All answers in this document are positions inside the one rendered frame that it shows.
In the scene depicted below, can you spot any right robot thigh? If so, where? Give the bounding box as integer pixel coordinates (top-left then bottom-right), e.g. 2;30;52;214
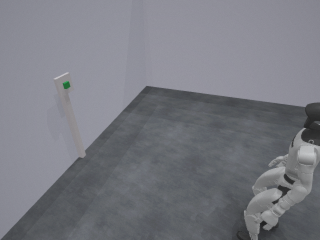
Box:
253;166;286;195

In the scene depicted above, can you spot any left robot hand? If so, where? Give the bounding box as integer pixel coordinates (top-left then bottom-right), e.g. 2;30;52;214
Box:
254;210;279;231

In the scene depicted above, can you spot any button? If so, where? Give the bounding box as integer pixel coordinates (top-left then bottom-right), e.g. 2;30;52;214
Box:
63;81;71;89

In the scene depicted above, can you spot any robot left upper arm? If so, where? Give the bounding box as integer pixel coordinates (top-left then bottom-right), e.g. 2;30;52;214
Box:
293;145;317;195

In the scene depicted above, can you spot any right robot hand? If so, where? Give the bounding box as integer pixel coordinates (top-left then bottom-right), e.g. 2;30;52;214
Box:
268;156;287;168

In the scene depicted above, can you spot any panel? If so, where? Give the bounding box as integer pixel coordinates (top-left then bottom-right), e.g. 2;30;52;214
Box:
53;72;86;158

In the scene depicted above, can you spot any humanoid robot head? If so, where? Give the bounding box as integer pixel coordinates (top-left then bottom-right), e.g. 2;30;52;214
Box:
301;102;320;146

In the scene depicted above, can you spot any robot left forearm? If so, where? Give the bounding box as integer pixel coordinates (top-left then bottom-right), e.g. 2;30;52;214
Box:
270;186;308;217

